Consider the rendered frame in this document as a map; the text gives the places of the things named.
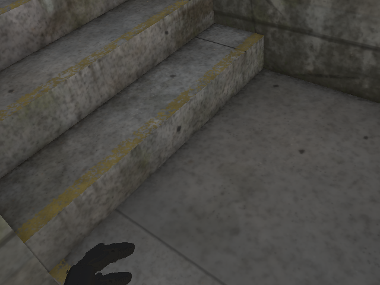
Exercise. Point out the left robot hand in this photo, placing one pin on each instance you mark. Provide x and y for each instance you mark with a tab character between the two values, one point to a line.
83	273

